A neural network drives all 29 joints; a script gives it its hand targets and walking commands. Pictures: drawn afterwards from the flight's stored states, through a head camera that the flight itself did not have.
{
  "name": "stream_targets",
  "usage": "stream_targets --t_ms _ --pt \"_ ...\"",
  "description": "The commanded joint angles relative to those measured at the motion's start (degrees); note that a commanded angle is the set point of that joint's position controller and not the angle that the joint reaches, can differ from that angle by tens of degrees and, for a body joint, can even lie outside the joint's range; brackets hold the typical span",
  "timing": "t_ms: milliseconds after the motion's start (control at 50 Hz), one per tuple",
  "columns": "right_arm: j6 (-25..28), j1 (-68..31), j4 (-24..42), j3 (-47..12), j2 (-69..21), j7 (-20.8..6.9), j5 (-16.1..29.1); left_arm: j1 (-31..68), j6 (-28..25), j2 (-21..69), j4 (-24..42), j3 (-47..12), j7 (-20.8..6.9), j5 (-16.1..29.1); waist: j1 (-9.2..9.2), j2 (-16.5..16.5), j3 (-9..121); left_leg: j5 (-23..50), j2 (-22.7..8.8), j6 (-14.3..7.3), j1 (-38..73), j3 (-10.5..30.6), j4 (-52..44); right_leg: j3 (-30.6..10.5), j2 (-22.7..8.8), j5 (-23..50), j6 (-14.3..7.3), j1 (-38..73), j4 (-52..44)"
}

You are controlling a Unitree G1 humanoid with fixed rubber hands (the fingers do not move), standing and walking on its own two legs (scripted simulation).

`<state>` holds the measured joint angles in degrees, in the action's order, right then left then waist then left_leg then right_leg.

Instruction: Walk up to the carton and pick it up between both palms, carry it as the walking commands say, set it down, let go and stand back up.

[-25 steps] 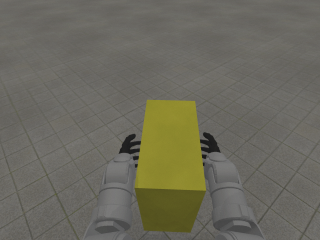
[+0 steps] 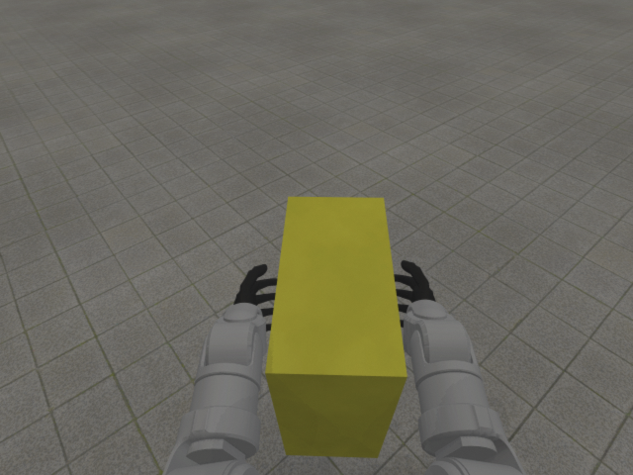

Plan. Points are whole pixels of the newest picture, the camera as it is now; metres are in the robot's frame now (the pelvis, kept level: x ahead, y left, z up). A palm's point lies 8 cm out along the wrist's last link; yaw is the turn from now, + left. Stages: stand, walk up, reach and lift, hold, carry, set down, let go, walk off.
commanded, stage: reach and lift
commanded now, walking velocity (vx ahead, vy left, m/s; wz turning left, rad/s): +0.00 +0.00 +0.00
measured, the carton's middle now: (333, 329) +0.35 +0.01 -0.02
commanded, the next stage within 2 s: hold in 0.36 s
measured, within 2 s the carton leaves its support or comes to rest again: neither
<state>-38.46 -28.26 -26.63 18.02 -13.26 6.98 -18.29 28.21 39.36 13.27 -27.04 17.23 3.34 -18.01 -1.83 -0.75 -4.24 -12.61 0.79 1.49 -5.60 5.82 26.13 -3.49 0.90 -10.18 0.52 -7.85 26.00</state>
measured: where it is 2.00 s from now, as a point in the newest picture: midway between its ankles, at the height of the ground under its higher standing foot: outside the picture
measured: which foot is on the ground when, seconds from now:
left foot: down 0.00-1.00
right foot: down 0.00-1.00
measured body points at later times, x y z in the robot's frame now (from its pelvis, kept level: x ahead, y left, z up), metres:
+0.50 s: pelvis +0.00 +0.00 +0.00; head -0.04 +0.00 +0.45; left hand +0.33 +0.12 +0.05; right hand +0.33 -0.11 +0.05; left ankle +0.03 +0.14 -0.74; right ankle +0.05 -0.12 -0.74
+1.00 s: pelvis +0.01 -0.02 -0.02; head -0.02 -0.02 +0.43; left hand +0.32 +0.10 +0.04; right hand +0.34 -0.13 +0.05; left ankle +0.03 +0.14 -0.74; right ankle +0.05 -0.12 -0.74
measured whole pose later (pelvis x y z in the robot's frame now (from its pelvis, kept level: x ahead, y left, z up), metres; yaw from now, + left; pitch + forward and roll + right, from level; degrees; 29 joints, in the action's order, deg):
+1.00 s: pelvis +0.01 -0.02 -0.02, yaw -1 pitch +2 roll +0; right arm -51.3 -21.8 -10.3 7.2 -10.7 9.3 -10.5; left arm 18.5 51.5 9.7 -8.9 5.0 9.4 -6.1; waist -1.7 0.1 6.9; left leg -18.7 -1.8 3.3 -22.3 4.5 38.7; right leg -2.8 3.1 -15.4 -1.0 -25.0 38.3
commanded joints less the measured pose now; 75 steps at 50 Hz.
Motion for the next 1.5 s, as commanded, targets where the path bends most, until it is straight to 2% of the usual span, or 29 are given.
stream_targets --t_ms 0,280,700,720,740,760,800,860,920,960,1000,1040,1060,1100,1120,1140,1160,1180,1200,1240,1260,1280,1300,1320,1340,1360,1380,1440,1480 --pt "0.33 -28.27 -2.86 -29.35 -60.24 -12.66 13.52 30.65 -2.06 56.69 -0.95 -27.01 -10.94 12.09 0.11 0.82 17.0 4.68 4.42 -1.7 -1.54 -1.5 -5.2 0.07 3.73 3.99 0.25 9.17 -3.75" --pt "-0.84 -24.25 0.29 -29.58 -59.32 -13.75 13.82 25.27 -0.53 58.37 1.28 -27.47 -10.88 12.64 0.8 0.0 15.97 8.22 4.0 -1.43 0.29 -0.41 -6.43 0.07 4.17 5.89 0.1 10.19 -4.51" --pt "-1.65 -25.62 -1.64 -28.2 -60.83 -14.27 13.41 27.44 -0.16 58.01 0.04 -25.41 -11.66 12.76 0.48 0.83 14.3 1.08 4.18 -2.63 -1.98 -1.28 -6.89 0.01 3.73 -0.26 -0.17 8.96 -4.93" --pt "-1.27 -29.97 4.2 -31.67 -56.82 -14.52 16.71 26.94 0.06 54.79 2.03 -29.35 -12.29 15.82 0.03 4.15 15.98 -5.97 -4.36 -2.64 -6.47 -1.62 -0.95 -4.07 -7.62 -14.07 -1.29 -3.72 -5.25" --pt "-1.89 -28.75 0.56 -30.98 -56.05 -14.22 17.09 27.06 0.14 53.47 1.55 -29.18 -11.89 16.72 0.37 5.85 15.43 -10.35 -4.29 -2.05 -5.85 -0.91 0.98 -6.49 -7.99 -22.9 -1.67 -9.26 -7.24" --pt "-2.16 -27.17 0.22 -31.76 -56.29 -13.77 17.24 27.0 0.37 53.47 2.47 -31.07 -11.49 17.51 0.55 5.25 15.11 -10.64 -5.16 -1.63 -6.47 -0.28 1.42 -6.26 -7.69 -23.39 -1.61 -12.61 -6.39" --pt "-3.23 -24.7 2.16 -33.8 -56.23 -13.08 18.24 25.31 1.55 52.97 5.64 -34.07 -10.59 19.34 0.42 1.59 17.07 -10.47 -8.25 -2.16 -9.09 2.47 1.11 -4.61 -6.12 -15.76 -1.46 -14.31 -0.33" --pt "-6.11 -21.76 6.97 -38.29 -55.62 -12.19 20.77 26.78 4.65 53.45 13.26 -40.68 -9.11 25.04 0.76 -5.84 21.59 -5.61 -14.57 -5.5 -9.26 10.59 -0.94 -1.4 -3.83 -3.75 -1.01 -17.21 11.34" --pt "-10.1 -21.16 15.49 -42.9 -56.61 -11.31 25.09 28.02 9.26 55.74 21.58 -47.29 -8.42 30.56 1.02 -6.91 25.83 6.2 -14.5 -5.86 -7.19 8.47 3.81 -1.02 -3.47 -3.37 -2.01 -17.99 10.83" --pt "-13.07 -19.47 20.35 -44.61 -56.81 -10.94 27.13 25.85 12.51 56.69 26.4 -49.89 -8.26 32.94 1.16 -3.75 27.24 6.98 -12.04 -4.15 -8.32 4.8 7.33 -2.18 -4.05 2.59 -2.39 -15.62 8.02" --pt "-16.06 -17.06 24.21 -45.8 -57.0 -10.82 28.7 23.0 15.53 56.23 29.96 -50.23 -7.97 34.26 1.37 4.12 28.26 4.65 -7.11 -1.16 -12.22 -2.05 14.23 -7.31 -7.38 13.44 -3.98 -10.96 4.2" --pt "-19.09 -16.61 27.12 -46.6 -56.57 -10.98 30.63 20.81 18.24 55.4 32.06 -49.09 -7.49 34.44 1.19 9.79 28.71 -6.99 -2.76 0.54 -18.01 -7.0 17.85 -12.77 -11.1 18.61 -6.99 -5.9 0.83" --pt "-20.53 -16.77 28.36 -46.99 -56.44 -11.19 31.88 19.95 19.43 55.26 32.8 -48.5 -7.1 34.08 1.27 10.82 28.28 -11.04 -2.16 0.36 -17.98 -8.56 15.67 -12.66 -11.32 17.67 -7.74 -5.98 -0.03" --pt "-22.79 -16.15 29.72 -47.25 -57.03 -11.58 33.55 19.04 21.63 54.72 34.93 -47.66 -6.35 33.67 1.49 8.07 28.01 -6.14 -2.74 -0.58 -13.36 -9.27 9.85 -8.1 -9.19 16.69 -6.83 -8.23 2.0" --pt "-23.62 -16.05 30.3 -47.06 -56.99 -11.72 33.83 18.89 22.7 54.59 35.55 -47.41 -6.13 33.44 1.56 5.5 28.04 -3.49 -4.38 -1.17 -10.8 -7.26 7.84 -5.51 -7.69 15.02 -5.88 -10.02 4.32" --pt "-24.42 -15.71 30.69 -46.66 -56.66 -11.81 34.0 18.5 23.67 54.74 36.01 -47.1 -6.05 33.32 1.71 0.07 28.22 1.15 -8.82 -2.56 -6.89 -1.24 5.76 -2.61 -5.56 13.31 -4.27 -14.03 9.33" --pt "-25.25 -14.65 30.66 -46.16 -56.0 -11.84 33.84 17.65 24.66 54.93 36.5 -46.91 -6.08 33.15 1.78 -8.48 27.71 9.66 -17.05 -5.39 -3.55 9.58 1.61 0.98 -2.44 6.43 -2.2 -20.16 16.26" --pt "-26.1 -13.27 30.72 -46.04 -55.94 -11.86 33.5 16.53 25.68 55.15 36.75 -47.42 -6.25 33.29 1.88 -14.71 26.04 18.81 -23.43 -9.16 -1.68 15.99 -0.63 3.39 -0.95 -10.31 -0.79 -25.56 19.74" --pt "-26.87 -13.61 32.89 -46.77 -55.72 -11.71 34.14 15.71 26.49 55.49 37.19 -48.41 -6.42 34.24 1.76 -14.81 25.26 23.32 -25.29 -10.82 -2.59 16.44 -0.62 4.49 -1.92 -17.57 -0.38 -25.93 20.09" --pt "-28.25 -13.96 35.93 -47.01 -55.18 -10.95 34.76 15.15 27.59 55.7 38.35 -48.27 -6.37 36.09 1.41 -10.96 25.16 27.04 -20.72 -7.09 -7.15 7.9 2.86 5.62 -2.4 -11.62 -0.48 -17.24 10.43" --pt "-28.86 -12.35 35.91 -46.48 -54.59 -10.58 34.29 14.68 28.07 55.59 38.43 -47.79 -6.27 36.31 1.4 -9.62 25.43 24.77 -16.99 -4.65 -10.7 2.95 5.69 6.5 -1.23 -6.37 -0.42 -10.94 5.6" --pt "-29.41 -9.75 34.65 -45.77 -53.95 -10.36 33.27 13.3 28.49 55.46 37.67 -47.15 -6.32 36.03 1.37 -5.95 25.98 18.97 -13.6 -2.51 -14.28 -1.06 9.0 4.44 -2.87 -1.34 -0.57 -5.14 0.14" --pt "-29.82 -9.45 34.07 -45.84 -54.09 -10.41 32.81 12.44 28.76 54.92 36.12 -46.77 -6.58 35.11 1.52 5.8 25.68 1.78 -8.25 0.39 -23.23 -6.46 14.79 -6.67 -10.65 5.22 -3.14 0.83 -4.7" --pt "-30.3 -12.25 35.08 -46.71 -54.82 -10.68 33.39 13.77 28.59 55.41 36.23 -46.77 -6.69 35.05 0.71 14.33 26.19 -18.16 -4.94 1.67 -28.14 -11.06 20.93 -12.99 -17.73 11.94 -7.85 1.96 -6.05" --pt "-30.64 -14.41 35.51 -47.75 -56.46 -11.08 35.12 15.95 28.42 55.98 37.78 -46.96 -6.64 35.48 0.77 11.7 26.63 -22.0 -5.36 1.17 -27.53 -10.48 28.83 -13.03 -18.63 13.34 -10.55 0.49 -5.12" --pt "-30.75 -15.51 36.11 -48.08 -57.34 -11.48 36.4 17.2 28.42 56.28 38.74 -47.25 -6.42 35.36 1.11 8.37 26.07 -20.28 -5.42 0.68 -28.09 -10.55 33.94 -11.97 -18.12 11.86 -11.75 -1.46 -4.92" --pt "-30.89 -16.36 36.55 -48.08 -57.38 -11.71 37.05 17.57 28.52 56.48 38.8 -47.33 -6.14 35.19 1.42 7.38 25.81 -18.15 -5.87 0.22 -28.79 -11.26 35.02 -9.8 -17.21 8.93 -11.66 -2.42 -4.96" --pt "-31.38 -17.18 35.32 -48.06 -57.28 -11.62 37.13 16.67 28.74 56.91 36.67 -45.54 -5.68 34.18 1.32 9.15 26.4 -15.09 -4.62 -0.76 -23.17 -13.85 27.04 -2.54 -13.75 12.71 -10.95 -4.85 -3.25" --pt "-31.45 -17.24 34.25 -47.38 -56.84 -11.58 36.49 15.75 28.73 56.9 35.86 -45.01 -5.63 33.75 0.66 10.74 27.48 -13.59 -3.49 -1.47 -18.73 -15.09 19.09 -1.77 -13.56 15.4 -11.56 -4.32 -2.56"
